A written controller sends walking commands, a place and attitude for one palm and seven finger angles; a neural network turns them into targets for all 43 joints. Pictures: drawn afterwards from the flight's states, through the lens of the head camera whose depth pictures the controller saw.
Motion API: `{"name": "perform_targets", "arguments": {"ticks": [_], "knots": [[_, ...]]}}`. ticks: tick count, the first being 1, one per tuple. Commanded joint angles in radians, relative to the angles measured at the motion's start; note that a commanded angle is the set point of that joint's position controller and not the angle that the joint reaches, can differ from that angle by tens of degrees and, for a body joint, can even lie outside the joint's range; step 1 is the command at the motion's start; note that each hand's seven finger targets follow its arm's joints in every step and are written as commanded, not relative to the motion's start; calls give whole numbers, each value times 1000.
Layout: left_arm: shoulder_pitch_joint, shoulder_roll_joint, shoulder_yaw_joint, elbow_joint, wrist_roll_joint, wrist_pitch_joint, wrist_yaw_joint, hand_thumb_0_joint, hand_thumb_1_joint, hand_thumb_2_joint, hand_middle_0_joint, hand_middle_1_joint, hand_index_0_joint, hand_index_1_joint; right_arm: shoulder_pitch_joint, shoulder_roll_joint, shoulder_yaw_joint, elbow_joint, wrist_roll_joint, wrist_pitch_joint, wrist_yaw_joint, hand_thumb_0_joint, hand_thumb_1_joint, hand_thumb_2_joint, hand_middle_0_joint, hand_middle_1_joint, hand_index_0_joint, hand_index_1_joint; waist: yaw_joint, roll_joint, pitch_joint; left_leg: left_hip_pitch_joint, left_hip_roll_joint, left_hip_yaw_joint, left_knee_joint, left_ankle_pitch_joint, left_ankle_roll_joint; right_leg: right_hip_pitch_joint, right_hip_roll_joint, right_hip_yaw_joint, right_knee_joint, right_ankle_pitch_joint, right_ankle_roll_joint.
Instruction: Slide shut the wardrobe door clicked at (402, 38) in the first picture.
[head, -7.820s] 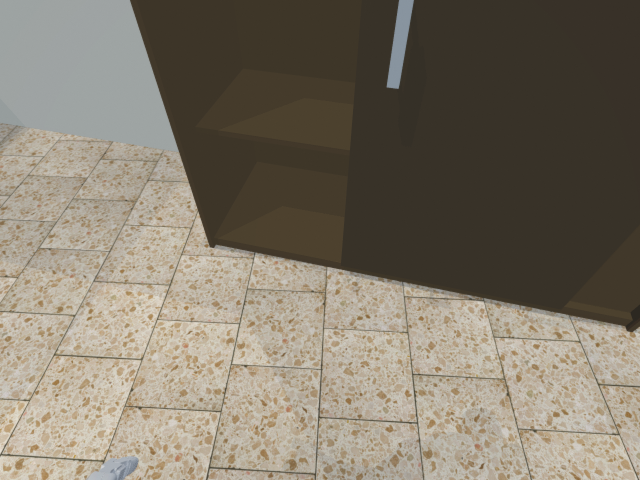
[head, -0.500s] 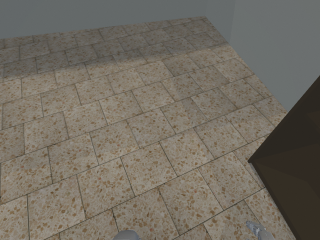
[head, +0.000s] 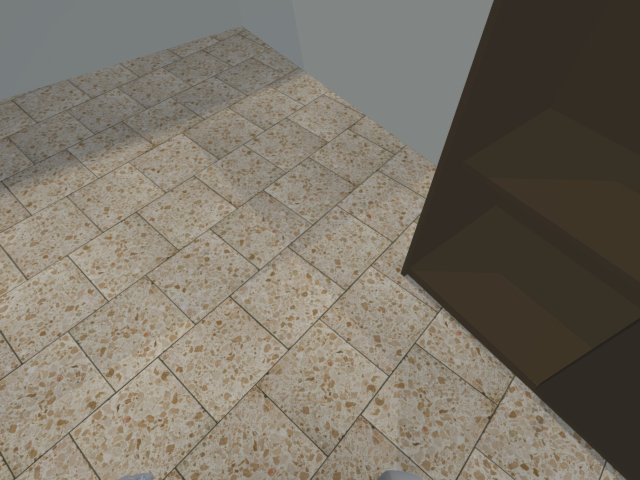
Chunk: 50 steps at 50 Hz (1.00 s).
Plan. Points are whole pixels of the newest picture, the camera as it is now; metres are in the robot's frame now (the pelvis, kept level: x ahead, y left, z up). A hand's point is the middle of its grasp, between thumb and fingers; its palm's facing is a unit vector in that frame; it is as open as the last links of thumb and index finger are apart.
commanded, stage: turn to face it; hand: right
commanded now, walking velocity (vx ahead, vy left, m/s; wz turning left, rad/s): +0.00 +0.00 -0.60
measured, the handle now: out of the picture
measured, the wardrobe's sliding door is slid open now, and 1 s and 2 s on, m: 0.54 0.54 0.54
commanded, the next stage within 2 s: take the last steps up to it in 1.30 s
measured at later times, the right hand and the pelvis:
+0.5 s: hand out of the picture +0.07 -0.28 -0.15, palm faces +0.27 +0.93 -0.25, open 7.3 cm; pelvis +0.00 -0.04 +0.01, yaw -15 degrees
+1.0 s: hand out of the picture -0.05 -0.19 -0.14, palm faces +0.55 +0.78 -0.28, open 7.3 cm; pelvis +0.00 +0.01 +0.01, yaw -34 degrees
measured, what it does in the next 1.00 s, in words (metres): steps on the spot, turning right: right foot, then left foot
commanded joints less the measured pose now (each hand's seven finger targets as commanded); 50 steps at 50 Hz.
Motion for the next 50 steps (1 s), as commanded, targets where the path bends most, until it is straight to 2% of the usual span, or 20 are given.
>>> {"name": "perform_targets", "arguments": {"ticks": [1, 2, 3, 4, 5, 7, 9, 11, 23, 29, 32, 33, 34, 35, 36, 37, 39, 41, 46, 50], "knots": [[11, 64, 9, -97, 3, -53, -1, 0, 900, 900, -200, -300, -200, -300, 10, -216, -61, -59, 8, -17, -6, 0, -900, -900, 200, 300, 200, 300, 16, 146, -155, 67, 205, -109, 1, 433, 68, 134, 28, -51, -289, 149, -28], [81, 119, 22, -82, 4, -63, -1, 0, 900, 900, -200, -300, -200, -300, 8, -199, -59, -65, 18, -12, -3, 0, -900, -900, 200, 300, 200, 300, 60, 20, -206, -49, 172, -89, 166, 332, 20, 306, -18, 32, -405, 305, -54], [147, 240, 53, -79, 11, -74, 8, 0, 900, 900, -200, -300, -200, -300, -4, -132, -46, -104, 26, -10, 6, 0, -900, -900, 200, 300, 200, 300, 98, -308, -229, -353, 13, -70, 409, -196, -72, 476, -290, 412, -443, 695, -182], [209, 288, 60, -54, -1, -66, 15, 0, 900, 900, -200, -300, -200, -300, -85, -123, -28, -141, 16, -2, 1, 0, -900, -900, 200, 300, 200, 300, 121, -288, -233, -407, -29, -183, 543, -378, -79, 451, -373, 454, -445, 879, -264], [188, 258, 53, -47, 4, -67, 24, 0, 900, 900, -200, -300, -200, -300, -99, -130, -34, -137, 14, 4, -2, 0, -900, -900, 200, 300, 200, 300, 110, -227, -213, -404, -12, -241, 600, -334, -68, 396, -356, 405, -449, 766, -285], [69, 199, 37, -85, 7, -69, 39, 0, 900, 900, -200, -300, -200, -300, -113, -139, -45, -104, 16, 8, 1, 0, -900, -900, 200, 300, 200, 300, 76, -248, -128, -415, -12, -285, 639, -189, -71, 285, -253, 356, -471, 613, -248], [5, 161, 18, -104, 5, -77, 39, 0, 900, 900, -200, -300, -200, -300, -66, -142, -48, -74, 14, 5, 10, 0, -900, -900, 200, 300, 200, 300, 35, -185, -115, -379, -26, -288, 639, -84, -76, 247, -189, 295, -484, 594, -207], [14, 157, 19, -106, 4, -81, 39, 0, 900, 900, -200, -300, -200, -300, -48, -137, -48, -65, 13, 7, 9, 0, -900, -900, 200, 300, 200, 300, 30, -124, -136, -360, -41, -294, 621, -45, -83, 259, -166, 282, -491, 585, -204], [122, 152, 37, -80, 11, -73, 39, 0, 900, 900, -200, -300, -200, -300, -190, -117, -41, -135, 20, 3, -7, 0, -900, -900, 200, 300, 200, 300, 71, -142, -127, -349, -92, -338, 408, -91, -90, 279, -158, 491, -492, 504, -254], [118, 154, 44, -78, 14, -64, 39, 0, 900, 900, -200, -300, -200, -300, -181, -100, -31, -151, 30, -7, -12, 0, -900, -900, 200, 300, 200, 300, 59, -153, -168, -183, -156, -334, 196, -120, -63, 219, -121, 565, -438, 609, -253], [79, 142, 47, -88, 7, -58, 33, 0, 900, 900, -200, -300, -200, -300, -79, -114, -38, -129, 36, -17, -18, 0, -900, -900, 200, 300, 200, 300, 10, -134, -208, 51, -165, -317, -91, 58, -48, 104, -54, 538, -380, 518, -186], [86, 108, 44, -89, -2, -58, 29, 0, 900, 900, -200, -300, -200, -300, -43, -151, -45, -121, 32, -25, -22, 0, -900, -900, 200, 300, 200, 300, -5, -53, -221, 206, -90, -374, -217, 125, -29, -16, -7, 486, -317, 360, -132], [115, 42, 36, -99, -12, -58, 25, 0, 900, 900, -200, -300, -200, -300, -36, -238, -61, -128, 17, -33, -29, 0, -900, -900, 200, 300, 200, 300, -9, 224, -226, 351, 175, -622, -306, 91, 57, -226, 109, 302, -114, 10, -54], [100, 74, 43, -113, 4, -57, 29, 0, 900, 900, -200, -300, -200, -300, -44, -261, -59, -136, 14, -27, -29, 0, -900, -900, 200, 300, 200, 300, -8, 246, -194, 207, 334, -723, -304, 187, 156, -243, 158, 185, 103, -165, -24], [102, 88, 50, -109, 12, -48, 24, 0, 900, 900, -200, -300, -200, -300, -87, -237, -48, -151, 16, -23, -29, 0, -900, -900, 200, 300, 200, 300, 17, 140, -142, 73, 299, -635, -297, 176, 181, -209, 120, 202, 257, -124, -30], [116, 82, 50, -84, 14, -33, 18, 0, 900, 900, -200, -300, -200, -300, -145, -194, -47, -156, 19, -32, -30, 0, -900, -900, 200, 300, 200, 300, 47, 167, -107, 19, 238, -567, -314, 136, 158, -205, 87, 199, 328, -68, -24], [135, 78, 50, -54, 14, -23, 7, 0, 900, 900, -200, -300, -200, -300, -187, -148, -29, -157, 23, -32, -24, 0, -900, -900, 200, 300, 200, 300, 78, 134, -44, -33, 150, -437, -288, 193, 123, -194, 57, 157, 410, 30, -9], [134, 61, 40, -47, 13, -20, 2, 0, 900, 900, -200, -300, -200, -300, -149, -136, -26, -140, 20, -41, -20, 0, -900, -900, 200, 300, 200, 300, 68, 151, -34, 6, 121, -342, -266, 282, 110, -208, 52, 125, 421, 76, 5], [34, 59, 31, -69, 11, -14, 2, 0, 900, 900, -200, -300, -200, -300, -24, -165, -36, -95, 11, -37, -19, 0, -900, -900, 200, 300, 200, 300, 13, 171, -31, 72, 151, -310, -253, 319, 128, -197, 30, 89, 303, 45, 17], [-47, 41, 10, -91, 3, -26, 4, 0, 900, 900, -200, -300, -200, -300, 33, -195, -46, -66, 1, -32, -17, 0, -900, -900, 200, 300, 200, 300, -19, 201, -66, 131, 173, -266, -183, 530, 146, -110, 32, 31, 66, -32, 8]]}}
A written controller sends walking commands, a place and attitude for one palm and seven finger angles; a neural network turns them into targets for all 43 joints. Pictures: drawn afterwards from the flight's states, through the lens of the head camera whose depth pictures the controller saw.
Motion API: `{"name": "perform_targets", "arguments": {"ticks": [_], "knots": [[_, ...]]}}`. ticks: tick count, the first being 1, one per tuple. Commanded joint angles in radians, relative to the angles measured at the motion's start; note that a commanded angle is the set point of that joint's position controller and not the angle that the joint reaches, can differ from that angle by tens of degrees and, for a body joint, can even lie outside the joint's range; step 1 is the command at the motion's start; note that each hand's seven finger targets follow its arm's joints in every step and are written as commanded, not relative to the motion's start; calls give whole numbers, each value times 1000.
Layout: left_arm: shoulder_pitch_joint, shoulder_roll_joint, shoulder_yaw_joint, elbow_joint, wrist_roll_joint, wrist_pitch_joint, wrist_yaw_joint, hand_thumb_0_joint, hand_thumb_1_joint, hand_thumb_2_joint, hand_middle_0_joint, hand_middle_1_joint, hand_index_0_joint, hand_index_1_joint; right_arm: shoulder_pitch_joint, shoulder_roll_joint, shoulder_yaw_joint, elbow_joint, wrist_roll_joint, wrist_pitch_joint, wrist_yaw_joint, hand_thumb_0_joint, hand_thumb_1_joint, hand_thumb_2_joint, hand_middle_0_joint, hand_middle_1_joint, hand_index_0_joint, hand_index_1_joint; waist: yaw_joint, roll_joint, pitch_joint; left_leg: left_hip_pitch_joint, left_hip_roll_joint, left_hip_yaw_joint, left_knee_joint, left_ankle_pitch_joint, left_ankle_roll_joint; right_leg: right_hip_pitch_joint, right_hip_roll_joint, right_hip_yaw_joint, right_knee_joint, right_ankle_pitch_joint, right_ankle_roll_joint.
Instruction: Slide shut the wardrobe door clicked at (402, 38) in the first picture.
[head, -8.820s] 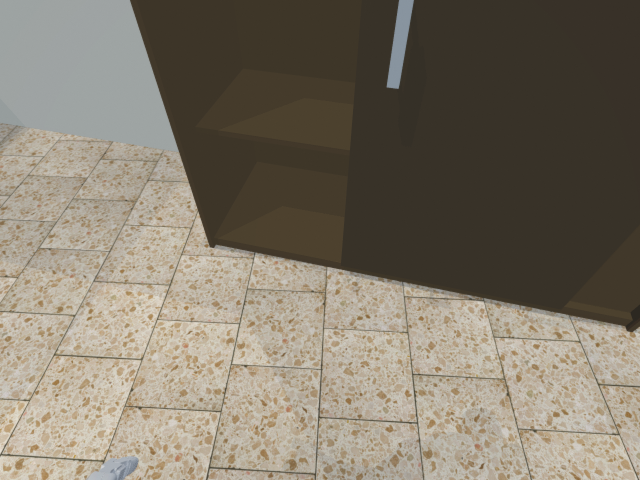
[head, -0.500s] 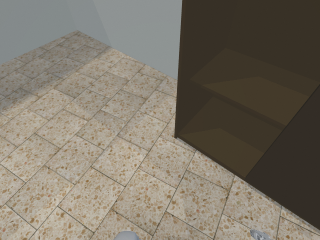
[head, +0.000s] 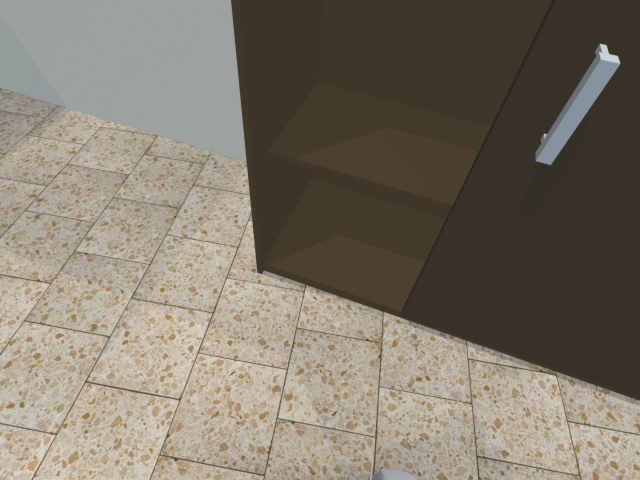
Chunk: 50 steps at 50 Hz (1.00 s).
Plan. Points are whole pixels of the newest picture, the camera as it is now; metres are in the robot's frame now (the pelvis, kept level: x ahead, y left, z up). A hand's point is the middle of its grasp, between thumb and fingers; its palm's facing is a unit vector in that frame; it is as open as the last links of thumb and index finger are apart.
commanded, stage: turn to face it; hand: right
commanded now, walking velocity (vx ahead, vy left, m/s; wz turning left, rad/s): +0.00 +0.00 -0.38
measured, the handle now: (571, 106) +0.68 -0.36 +0.14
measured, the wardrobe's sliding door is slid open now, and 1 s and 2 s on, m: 0.54 0.54 0.54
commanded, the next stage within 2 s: take the last steps up to it in 0.30 s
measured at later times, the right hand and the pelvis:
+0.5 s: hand out of the picture +0.02 -0.27 -0.17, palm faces +0.22 +0.95 -0.23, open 7.3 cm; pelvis +0.00 -0.05 +0.00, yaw -9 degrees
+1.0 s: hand out of the picture -0.04 -0.15 -0.15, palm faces +0.35 +0.92 -0.18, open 7.3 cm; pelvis +0.10 -0.04 +0.00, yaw -14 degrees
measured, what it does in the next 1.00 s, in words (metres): walks ahead: right foot, then left foot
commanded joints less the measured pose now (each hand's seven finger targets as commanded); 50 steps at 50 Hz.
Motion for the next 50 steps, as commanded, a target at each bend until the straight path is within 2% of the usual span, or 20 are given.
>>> {"name": "perform_targets", "arguments": {"ticks": [1, 3, 5, 6, 7, 8, 9, 11, 15, 21, 26, 30, 31, 32, 33, 34, 36, 38, 41, 50], "knots": [[-123, 13, -17, -115, -7, -44, -3, 0, 900, 900, -200, -300, -200, -300, 63, -238, -62, -42, -8, -20, -12, 0, -900, -900, 200, 300, 200, 300, -60, 240, -52, 111, 224, -129, -94, 572, 132, -1, 20, -84, -222, -58, -9], [-110, 11, -25, -113, -12, -56, 1, 0, 900, 900, -200, -300, -200, -300, 71, -252, -69, -32, -9, -16, -12, 0, -900, -900, 200, 300, 200, 300, -63, 257, -90, 126, 228, -119, -39, 650, 122, 82, 36, -111, -345, -46, -26], [-45, 28, -23, -97, -10, -66, 5, 0, 900, 900, -200, -300, -200, -300, 49, -252, -70, -23, -1, -11, -9, 0, -900, -900, 200, 300, 200, 300, -19, 218, -118, 67, 206, -66, 55, 587, 64, 234, 48, -121, -547, 122, -42], [12, 73, -14, -82, -6, -77, 5, 0, 900, 900, -200, -300, -200, -300, 39, -238, -65, -27, 10, -7, -7, 0, -900, -900, 200, 300, 200, 300, 20, 120, -159, -24, 178, -27, 194, 484, 18, 387, 3, -76, -669, 292, -59], [59, 186, 11, -81, 2, -90, 11, 0, 900, 900, -200, -300, -200, -300, 51, -171, -53, -57, 19, -3, 0, 0, -900, -900, 200, 300, 200, 300, 44, -182, -206, -298, 44, 9, 413, 4, -57, 579, -249, 242, -682, 655, -161], [97, 244, 21, -67, -9, -82, 21, 0, 900, 900, -200, -300, -200, -300, 15, -131, -29, -78, 14, 5, -3, 0, -900, -900, 200, 300, 200, 300, 56, -265, -210, -382, -5, -83, 532, -376, -75, 554, -375, 350, -670, 993, -271], [90, 222, 12, -65, -6, -76, 23, 0, 900, 900, -200, -300, -200, -300, -5, -155, -33, -74, 10, 13, -7, 0, -900, -900, 200, 300, 200, 300, 51, -155, -186, -343, 21, -127, 594, -346, -55, 496, -374, 249, -648, 901, -297], [6, 157, -4, -72, -1, -85, 44, 0, 900, 900, -200, -300, -200, -300, -27, -149, -40, -31, 10, 18, -7, 0, -900, -900, 200, 300, 200, 300, 29, -218, -127, -383, 19, -170, 640, -240, -68, 445, -277, 222, -663, 888, -270], [-57, 108, -24, -88, -7, -94, 44, 0, 900, 900, -200, -300, -200, -300, 25, -148, -39, 15, 12, 15, 6, 0, -900, -900, 200, 300, 200, 300, -14, -111, -105, -338, -3, -154, 637, -103, -80, 406, -195, 115, -687, 814, -230], [-7, 81, -27, -61, -4, -96, 42, 0, 900, 900, -200, -300, -200, -300, -8, -125, -31, 12, 11, 19, 2, 0, -900, -900, 200, 300, 200, 300, -5, -104, -71, -310, -19, -163, 517, -81, -87, 364, -197, 189, -752, 575, -251], [44, 72, -18, -30, 8, -104, 40, 0, 900, 900, -200, -300, -200, -300, -61, -96, -22, -5, 1, -2, 21, 0, -900, -900, 200, 300, 200, 300, 20, -124, -12, -264, -42, -135, 314, -134, -60, 299, -204, 285, -832, 62, -273], [33, 55, -26, -3, 6, -109, 40, 0, 900, 900, -200, -300, -200, -300, 61, -74, -20, 45, -1, -28, 29, 0, -900, -900, 200, 300, 200, 300, -41, -73, -5, 11, -91, -100, 35, -45, -39, 131, -149, 265, -774, -115, -233], [32, 34, -28, 3, 1, -112, 40, 0, 900, 900, -200, -300, -200, -300, 123, -82, -25, 73, -4, -39, 27, 0, -900, -900, 200, 300, 200, 300, -66, -25, -12, 128, -75, -117, -80, -6, -33, 62, -94, 219, -682, -144, -197], [51, -20, -38, 1, -8, -117, 39, 0, 900, 900, -200, -300, -200, -300, 178, -140, -37, 90, -13, -50, 19, 0, -900, -900, 200, 300, 200, 300, -88, 126, -22, 260, 51, -280, -177, -155, 3, -89, -8, 126, -492, -162, -150], [16, -62, -49, -37, -11, -121, 35, 0, 900, 900, -200, -300, -200, -300, 247, -218, -57, 99, -16, -52, 9, 0, -900, -900, 200, 300, 200, 300, -125, 342, 9, 282, 280, -607, -338, -355, 98, -246, 85, -17, -252, -194, -107], [-49, 5, -31, -58, 3, -115, 26, 0, 900, 900, -200, -300, -200, -300, 267, -223, -57, 99, -3, -48, 2, 0, -900, -900, 200, 300, 200, 300, -133, 216, 72, 153, 354, -676, -416, -470, 160, -256, 31, 15, -114, -170, -105], [-24, 6, -18, -23, 9, -107, 12, 0, 900, 900, -200, -300, -200, -300, 178, -166, -48, 98, 4, -64, -2, 0, -900, -900, 200, 300, 200, 300, -78, 196, 127, 18, 290, -616, -442, -475, 142, -237, -12, 30, 4, -22, -106], [40, -24, -16, 22, 11, -98, 5, 0, 900, 900, -200, -300, -200, -300, 134, -96, -29, 98, 6, -77, -1, 0, -900, -900, 200, 300, 200, 300, -28, 111, 137, -23, 218, -418, -412, -259, 112, -191, -39, 11, 40, 104, -89], [78, -66, -22, 53, 8, -96, 2, 0, 900, 900, -200, -300, -200, -300, 191, -57, -15, 133, 10, -93, -1, 0, -900, -900, 200, 300, 200, 300, -20, 115, 107, 18, 139, -242, -384, 28, 83, -178, -41, -26, 39, 212, -61], [-104, -100, -40, 10, 0, -114, -7, 0, 900, 900, -200, -300, -200, -300, 343, -45, -7, 237, -1, -111, -12, 0, -900, -900, 200, 300, 200, 300, -62, 153, 99, 161, 150, -176, -307, 446, 130, -210, -60, -109, -215, 222, -61]]}}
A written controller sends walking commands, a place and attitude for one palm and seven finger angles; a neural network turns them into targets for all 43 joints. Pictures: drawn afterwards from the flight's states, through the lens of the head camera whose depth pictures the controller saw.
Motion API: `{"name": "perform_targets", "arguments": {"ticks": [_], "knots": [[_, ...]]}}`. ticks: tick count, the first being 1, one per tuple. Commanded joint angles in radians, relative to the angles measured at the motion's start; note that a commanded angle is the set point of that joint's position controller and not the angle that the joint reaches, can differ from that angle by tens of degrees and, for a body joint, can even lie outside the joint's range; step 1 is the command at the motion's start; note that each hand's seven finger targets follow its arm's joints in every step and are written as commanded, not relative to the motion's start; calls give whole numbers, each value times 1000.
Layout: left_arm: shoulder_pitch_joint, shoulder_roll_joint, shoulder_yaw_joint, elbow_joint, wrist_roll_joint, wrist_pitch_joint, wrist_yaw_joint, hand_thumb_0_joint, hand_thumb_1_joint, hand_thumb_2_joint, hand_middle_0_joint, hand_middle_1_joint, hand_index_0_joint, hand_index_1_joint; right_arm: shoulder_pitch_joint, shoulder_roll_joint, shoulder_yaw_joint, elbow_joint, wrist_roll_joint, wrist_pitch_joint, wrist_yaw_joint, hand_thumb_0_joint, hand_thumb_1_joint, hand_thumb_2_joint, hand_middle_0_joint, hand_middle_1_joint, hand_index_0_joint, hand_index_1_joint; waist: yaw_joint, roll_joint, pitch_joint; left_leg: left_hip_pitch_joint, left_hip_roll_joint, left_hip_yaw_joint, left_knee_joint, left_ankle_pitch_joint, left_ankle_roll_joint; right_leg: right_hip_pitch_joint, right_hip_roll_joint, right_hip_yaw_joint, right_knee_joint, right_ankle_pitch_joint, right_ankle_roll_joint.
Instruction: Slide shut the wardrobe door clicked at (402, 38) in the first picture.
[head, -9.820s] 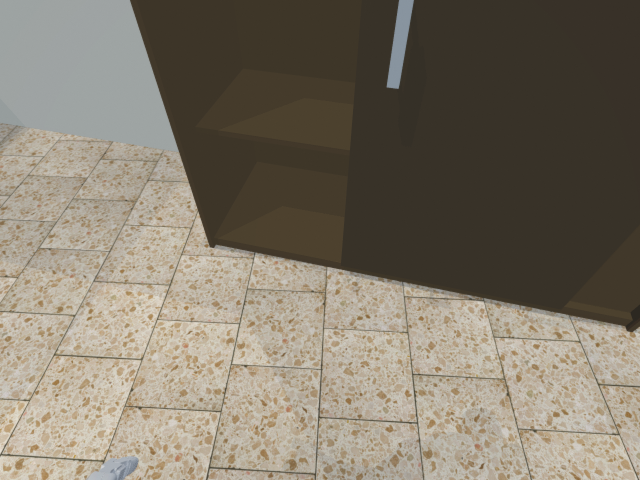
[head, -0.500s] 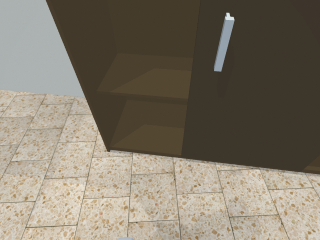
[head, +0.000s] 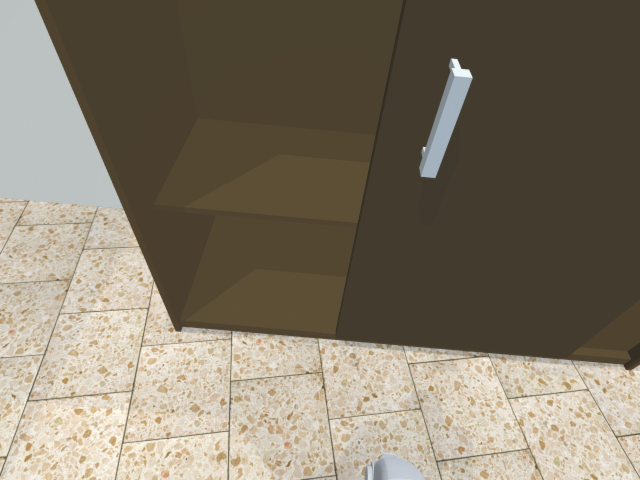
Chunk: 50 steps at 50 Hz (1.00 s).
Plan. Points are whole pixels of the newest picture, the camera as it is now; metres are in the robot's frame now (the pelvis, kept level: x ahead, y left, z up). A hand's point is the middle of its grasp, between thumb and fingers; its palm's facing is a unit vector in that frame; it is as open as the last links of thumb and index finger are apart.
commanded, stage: take the last steps up to it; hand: right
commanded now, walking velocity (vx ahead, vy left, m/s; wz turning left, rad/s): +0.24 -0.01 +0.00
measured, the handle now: (440, 120) +0.65 -0.17 +0.14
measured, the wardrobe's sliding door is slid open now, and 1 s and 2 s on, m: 0.54 0.54 0.54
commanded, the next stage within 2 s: come to a stop and stand still in 0.24 s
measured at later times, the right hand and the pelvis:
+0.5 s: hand (476, 453) +0.21 -0.25 -0.18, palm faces +0.06 +0.98 -0.19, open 7.3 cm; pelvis +0.16 -0.06 +0.00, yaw +1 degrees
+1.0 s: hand (465, 453) +0.21 -0.22 -0.17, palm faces +0.02 +0.97 -0.26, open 7.3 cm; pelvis +0.14 -0.04 -0.01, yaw +2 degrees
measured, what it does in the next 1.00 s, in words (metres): walks ahead: right foot, then left foot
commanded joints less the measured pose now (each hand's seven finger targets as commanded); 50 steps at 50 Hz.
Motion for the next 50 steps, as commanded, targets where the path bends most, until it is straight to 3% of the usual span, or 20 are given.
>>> {"name": "perform_targets", "arguments": {"ticks": [1, 5, 7, 8, 9, 10, 13, 16, 20, 23, 28, 31, 32, 33, 34, 35, 36, 38, 41, 50], "knots": [[-191, -15, -15, -120, -4, -49, -13, 0, 900, 900, -200, -300, -200, -300, 80, -153, -23, -7, -2, -24, -16, 0, -900, -900, 200, 300, 200, 300, -27, 176, 147, -54, 247, -133, -81, 475, 101, -55, 12, -66, -161, -16, -12], [-183, -20, -20, -112, -5, -69, -6, 0, 900, 900, -200, -300, -200, -300, 82, -169, -28, 12, -5, -11, -22, 0, -900, -900, 200, 300, 200, 300, -12, 205, 101, -39, 244, -115, 54, 699, 91, 129, 66, -112, -316, -87, -52], [31, 23, -11, -45, 2, -82, 13, 0, 900, 900, -200, -300, -200, -300, 46, -175, -29, 10, 3, -8, -22, 0, -900, -900, 200, 300, 200, 300, 90, 164, -24, -95, 196, -62, 332, 777, 51, 427, 104, -119, -464, 31, -71], [164, 104, 7, -11, 9, -90, 24, 0, 900, 900, -200, -300, -200, -300, 66, -148, -27, 0, 13, -7, -17, 0, -900, -900, 200, 300, 200, 300, 133, 29, -155, -256, 129, -23, 546, 495, 13, 693, -36, 9, -457, 205, -108], [244, 215, 28, 1, 9, -91, 35, 0, 900, 900, -200, -300, -200, -300, 101, -89, -12, -21, 26, -5, -9, 0, -900, -900, 200, 300, 200, 300, 130, -200, -241, -535, 3, -6, 831, -227, -18, 895, -311, 365, -492, 419, -226], [246, 220, 26, 3, -9, -79, 41, 0, 900, 900, -200, -300, -200, -300, 55, -111, -19, -41, 19, 2, -15, 0, -900, -900, 200, 300, 200, 300, 126, -138, -249, -561, 8, -107, 966, -317, 5, 826, -364, 413, -587, 396, -271], [28, 80, -7, -44, -8, -95, 48, 0, 900, 900, -200, -300, -200, -300, -60, -98, -32, -41, 8, 16, -1, 0, -900, -900, 200, 300, 200, 300, 59, -27, 15, -576, 102, -143, 997, -108, -7, 470, -262, 203, -687, 282, -215], [-18, 30, -27, -47, -9, -108, 45, 0, 900, 900, -200, -300, -200, -300, -9, -67, -36, -32, -1, 47, 9, 0, -900, -900, 200, 300, 200, 300, -4, -62, 50, -477, 103, -125, 902, -24, -24, 303, -175, 57, -746, 227, -173], [-41, 18, -33, -72, -8, -104, 52, 0, 900, 900, -200, -300, -200, -300, -36, -72, -38, -57, 4, 74, -3, 0, -900, -900, 200, 300, 200, 300, -31, -4, 41, -456, 102, -150, 762, 70, -53, 284, -177, 11, -735, 459, -172], [-34, 50, -27, -69, -4, -84, 61, 0, 900, 900, -200, -300, -200, -300, -111, -102, -38, -91, 2, 91, -7, 0, -900, -900, 200, 300, 200, 300, -8, -40, 25, -442, 74, -119, 627, 50, -60, 369, -185, -1, -658, 649, -168], [-4, 89, 0, -57, 2, -47, 68, 0, 900, 900, -200, -300, -200, -300, -232, -148, -41, -164, 0, 100, -13, 0, -900, -900, 200, 300, 200, 300, 28, -117, 41, -434, 45, -97, 479, -39, -43, 455, -204, 44, -578, 722, -180], [6, 106, 11, -54, 4, -32, 66, 0, 900, 900, -200, -300, -200, -300, -243, -170, -49, -186, 3, 92, -12, 0, -900, -900, 200, 300, 200, 300, 20, -108, 18, -391, 35, -92, 346, 10, -30, 500, -191, 54, -512, 735, -157], [6, 105, 15, -55, 1, -27, 64, 0, 900, 900, -200, -300, -200, -300, -228, -177, -52, -185, 3, 85, -12, 0, -900, -900, 200, 300, 200, 300, 10, -103, -5, -343, 40, -92, 259, 98, -30, 501, -170, 43, -467, 684, -133], [13, 96, 15, -58, -4, -23, 61, 0, 900, 900, -200, -300, -200, -300, -210, -200, -56, -178, 1, 75, -12, 0, -900, -900, 200, 300, 200, 300, 3, -47, -40, -276, 61, -102, 169, 332, -29, 487, -121, 13, -399, 572, -92], [48, 65, 17, -64, -12, -21, 56, 0, 900, 900, -200, -300, -200, -300, -190, -257, -63, -174, -4, 61, -18, 0, -900, -900, 200, 300, 200, 300, 12, 106, -106, -138, 176, -238, 191, 780, 18, 376, -35, -31, -265, 321, -44], [47, 30, 12, -79, -18, -18, 52, 0, 900, 900, -200, -300, -200, -300, -165, -303, -71, -161, -4, 54, -23, 0, -900, -900, 200, 300, 200, 300, 5, 241, -137, -26, 359, -368, 220, 1242, 137, 219, 86, -89, -102, -293, 3], [16, 27, 12, -89, -23, -6, 57, 0, 900, 900, -200, -300, -200, -300, -154, -304, -65, -164, 3, 55, -26, 0, -900, -900, 200, 300, 200, 300, -19, 220, -166, -27, 420, -364, 197, 1305, 217, 196, 110, -2, 42, -493, 2], [-14, 31, 13, -85, -19, 10, 56, 0, 900, 900, -200, -300, -200, -300, -225, -275, -69, -178, 3, 59, -35, 0, -900, -900, 200, 300, 200, 300, -9, 211, -160, -68, 370, -353, 173, 1116, 226, 146, 103, 75, 198, -442, 10], [-21, 32, 12, -77, -16, 24, 45, 0, 900, 900, -200, -300, -200, -300, -282, -263, -65, -199, 4, 65, -39, 0, -900, -900, 200, 300, 200, 300, 9, 134, -124, -110, 300, -281, 146, 908, 170, 131, 98, 77, 214, -330, 26], [-31, 27, -4, -97, -15, 5, 25, 0, 900, 900, -200, -300, -200, -300, -282, -292, -80, -188, -16, 74, -25, 0, -900, -900, 200, 300, 200, 300, -8, 233, -71, -229, 250, -325, 19, 195, 146, 285, 91, 15, -231, -298, 18]]}}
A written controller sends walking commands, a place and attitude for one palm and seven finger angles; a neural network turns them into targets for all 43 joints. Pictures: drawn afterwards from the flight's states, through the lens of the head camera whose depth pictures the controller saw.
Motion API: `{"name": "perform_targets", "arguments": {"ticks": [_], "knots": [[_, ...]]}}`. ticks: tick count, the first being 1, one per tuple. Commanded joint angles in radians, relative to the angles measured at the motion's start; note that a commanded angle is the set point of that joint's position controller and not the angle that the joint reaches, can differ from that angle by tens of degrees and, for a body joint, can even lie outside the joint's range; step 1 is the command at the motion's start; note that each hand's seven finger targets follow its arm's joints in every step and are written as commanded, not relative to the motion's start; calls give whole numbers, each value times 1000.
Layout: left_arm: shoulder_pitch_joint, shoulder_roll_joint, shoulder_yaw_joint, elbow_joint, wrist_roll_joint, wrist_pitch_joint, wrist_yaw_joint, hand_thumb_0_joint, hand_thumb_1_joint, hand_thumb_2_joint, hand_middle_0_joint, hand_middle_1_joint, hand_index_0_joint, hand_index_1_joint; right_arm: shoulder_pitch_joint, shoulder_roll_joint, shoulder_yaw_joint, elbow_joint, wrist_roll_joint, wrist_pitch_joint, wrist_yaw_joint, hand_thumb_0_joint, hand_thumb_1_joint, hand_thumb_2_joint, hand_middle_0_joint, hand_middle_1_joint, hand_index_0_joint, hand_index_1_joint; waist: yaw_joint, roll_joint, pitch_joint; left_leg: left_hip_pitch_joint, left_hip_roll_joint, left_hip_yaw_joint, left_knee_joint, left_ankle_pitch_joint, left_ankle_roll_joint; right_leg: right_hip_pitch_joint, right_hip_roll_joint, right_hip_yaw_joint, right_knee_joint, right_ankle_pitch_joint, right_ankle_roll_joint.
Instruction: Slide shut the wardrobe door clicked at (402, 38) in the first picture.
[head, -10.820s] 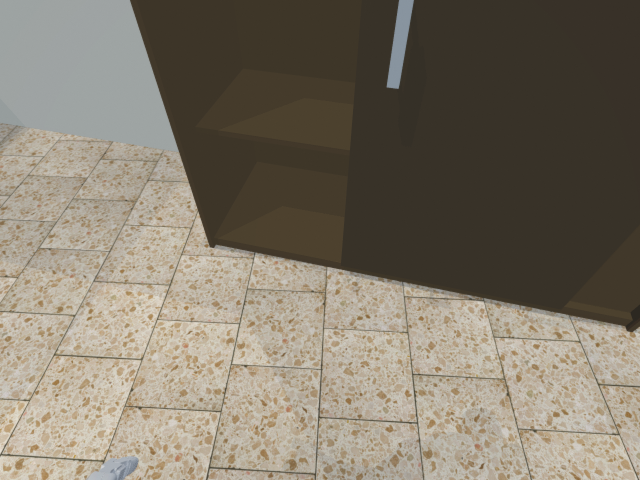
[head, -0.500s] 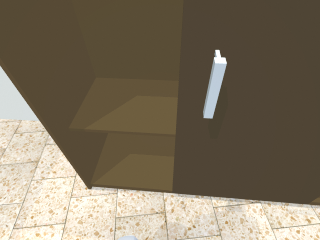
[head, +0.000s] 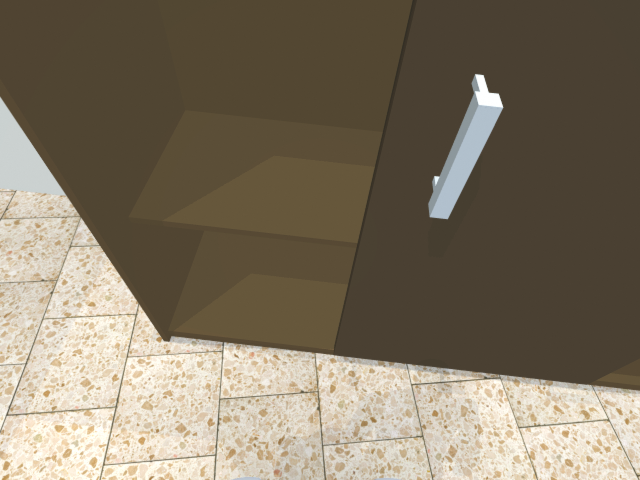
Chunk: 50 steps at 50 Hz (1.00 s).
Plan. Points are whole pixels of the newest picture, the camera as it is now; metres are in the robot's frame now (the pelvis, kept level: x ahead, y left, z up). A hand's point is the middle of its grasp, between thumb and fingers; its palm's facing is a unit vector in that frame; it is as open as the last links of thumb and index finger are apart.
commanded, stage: come to a stop and stand still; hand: right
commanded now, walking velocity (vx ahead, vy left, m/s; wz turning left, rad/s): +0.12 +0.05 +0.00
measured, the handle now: (457, 151) +0.50 -0.15 +0.14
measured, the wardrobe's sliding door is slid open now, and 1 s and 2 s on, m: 0.54 0.54 0.54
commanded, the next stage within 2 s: look again from close up in 0.92 s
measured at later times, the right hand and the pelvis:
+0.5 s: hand out of the picture -0.02 -0.20 -0.18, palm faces -0.01 +0.97 -0.23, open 7.3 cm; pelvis -0.01 -0.01 +0.00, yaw +2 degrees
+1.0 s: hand out of the picture -0.02 -0.15 -0.18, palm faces +0.05 +0.98 -0.19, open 7.3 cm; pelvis -0.01 +0.01 +0.00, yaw +0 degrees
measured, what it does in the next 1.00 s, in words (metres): steps on the spot: right foot, then left foot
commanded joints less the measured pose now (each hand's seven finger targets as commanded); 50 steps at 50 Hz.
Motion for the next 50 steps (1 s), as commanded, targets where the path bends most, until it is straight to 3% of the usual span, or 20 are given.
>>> {"name": "perform_targets", "arguments": {"ticks": [1, 3, 4, 5, 6, 8, 11, 14, 20, 22, 23, 24, 25, 26, 28, 32, 34, 36, 42, 50], "knots": [[108, 7, -10, -32, 0, -40, -8, 0, 900, 900, -200, -300, -200, -300, 46, -207, -47, -37, -5, -14, -6, 0, -900, -900, 200, 300, 200, 300, -2, 204, -143, 93, 189, -239, -190, 0, 133, 99, 8, -46, -275, 43, -19], [195, 3, -21, 9, 1, -56, -4, 0, 900, 900, -200, -300, -200, -300, 21, -180, -35, -22, 10, -9, -2, 0, -900, -900, 200, 300, 200, 300, 43, 168, -136, -38, 125, -194, -164, -237, 62, 298, 9, -55, -519, 190, -30], [204, 32, -19, 13, 4, -63, -2, 0, 900, 900, -200, -300, -200, -300, 36, -146, -22, -18, 19, -8, 3, 0, -900, -900, 200, 300, 200, 300, 40, 65, -134, -93, 72, -155, -108, -317, 24, 332, -37, 7, -571, 160, -40], [186, 87, -10, -1, 17, -71, 2, 0, 900, 900, -200, -300, -200, -300, 51, -92, -11, -20, 28, -5, 8, 0, -900, -900, 200, 300, 200, 300, 38, -142, -76, -133, -3, -103, 1, -296, -11, 229, -171, 208, -694, -15, -86], [132, 130, -7, -26, 24, -68, 6, 0, 900, 900, -200, -300, -200, -300, 24, -75, -8, -23, 25, -2, 11, 0, -900, -900, 200, 300, 200, 300, 36, -229, 17, -87, -40, -31, 107, -240, -31, 32, -283, 337, -812, -195, -141], [31, 117, -16, -47, 26, -70, 8, 0, 900, 900, -200, -300, -200, -300, 40, -90, -16, 9, 2, 8, 17, 0, -900, -900, 200, 300, 200, 300, 8, -245, 103, -33, -38, -67, 289, -211, -29, -133, -279, 341, -892, -291, -165], [73, 89, -26, -31, 19, -81, 22, 0, 900, 900, -200, -300, -200, -300, 114, -96, -21, 44, 3, 1, 32, 0, -900, -900, 200, 300, 200, 300, -5, -160, 110, -167, -49, -86, 437, -170, -32, 21, -227, 229, -825, -82, -162], [156, 83, -20, -5, 15, -91, 31, 0, 900, 900, -200, -300, -200, -300, 104, -96, -17, 45, 5, -13, 39, 0, -900, -900, 200, 300, 200, 300, 29, -90, 46, -244, -29, -75, 415, -153, -45, 221, -233, 193, -767, 144, -181], [218, 96, -15, 39, 23, -88, 43, 0, 900, 900, -200, -300, -200, -300, 72, -58, 0, 34, 23, -18, 34, 0, -900, -900, 200, 300, 200, 300, 57, -147, -73, -78, -29, -52, 155, -263, -38, 312, -260, 167, -606, 686, -214], [197, 92, -15, 50, 15, -86, 41, 0, 900, 900, -200, -300, -200, -300, 149, -51, 0, 71, 25, -25, 29, 0, -900, -900, 200, 300, 200, 300, 24, -136, -109, 62, -40, -27, -24, -109, -33, 269, -219, 128, -543, 671, -179], [51, 124, -14, 1, -6, -103, 23, 0, 900, 900, -200, -300, -200, -300, 265, -97, 10, 144, 10, -52, -17, 0, -900, -900, 200, 300, 200, 300, -59, -47, -65, 112, 52, -148, -127, 124, -11, 121, -196, 6, -293, 588, -88], [61, 43, -39, -46, -5, -98, 8, 0, 900, 900, -200, -300, -200, -300, 297, -182, -3, 130, 10, -66, -9, 0, -900, -900, 200, 300, 200, 300, -33, 209, -49, 196, 119, -213, -199, 423, -23, -5, -45, -50, -185, 276, -53], [146, -10, -47, -38, 13, -89, 13, 0, 900, 900, -200, -300, -200, -300, 251, -126, 21, 111, 18, -67, -4, 0, -900, -900, 200, 300, 200, 300, 30, 253, -84, 188, 189, -225, -160, 505, 19, -37, -43, -35, -163, 22, -55], [185, -22, -43, -25, 15, -89, 9, 0, 900, 900, -200, -300, -200, -300, 219, -124, 26, 95, 8, -67, -2, 0, -900, -900, 200, 300, 200, 300, 31, 217, -155, 232, 190, -203, -131, 454, 84, -27, -22, -67, -172, -9, -50], [185, -9, -43, 5, 12, -81, 7, 0, 900, 900, -200, -300, -200, -300, 172, -111, 14, 81, 13, -69, -16, 0, -900, -900, 200, 300, 200, 300, 47, 218, -186, 201, 153, -191, -118, 355, 114, 28, -29, -52, -182, 28, -53], [220, -32, -60, 39, 15, -94, 11, 0, 900, 900, -200, -300, -200, -300, 128, -92, 20, 65, 22, -57, -11, 0, -900, -900, 200, 300, 200, 300, 60, 34, -95, 66, 100, -152, -72, 158, 80, 154, -41, -45, -410, 268, -54], [236, 7, -59, 48, 16, -103, 17, 0, 900, 900, -200, -300, -200, -300, 160, -58, 27, 78, 20, -51, -12, 0, -900, -900, 200, 300, 200, 300, 39, -78, -66, 65, 23, -93, -24, 67, 38, 129, -145, 42, -450, 466, -99], [182, 11, -63, 46, 14, -98, 20, 0, 900, 900, -200, -300, -200, -300, 179, -60, 29, 84, 16, -48, -10, 0, -900, -900, 200, 300, 200, 300, 17, -105, -2, 72, 16, -104, -36, 27, 35, 65, -132, 50, -467, 430, -107], [198, -1, -67, 58, 8, -94, 22, 0, 900, 900, -200, -300, -200, -300, 190, -74, 32, 89, 19, -60, -6, 0, -900, -900, 200, 300, 200, 300, 35, 36, -32, 89, 48, -142, -88, 108, 40, 109, -91, 11, -462, 336, -84], [183, -1, -72, 67, 6, -91, 19, 0, 900, 900, -200, -300, -200, -300, 212, -70, 33, 88, 19, -62, -6, 0, -900, -900, 200, 300, 200, 300, 29, 37, -4, 91, 56, -149, -131, 40, 38, 103, -78, 6, -494, 290, -83]]}}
